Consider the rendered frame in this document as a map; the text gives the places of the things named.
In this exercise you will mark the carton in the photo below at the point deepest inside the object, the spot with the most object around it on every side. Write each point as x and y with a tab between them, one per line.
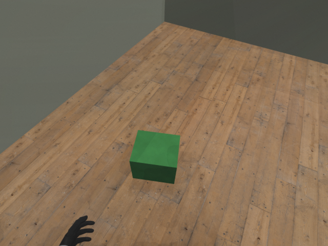
154	156

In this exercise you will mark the left robot hand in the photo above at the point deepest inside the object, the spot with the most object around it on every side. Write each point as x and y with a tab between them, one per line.
71	237

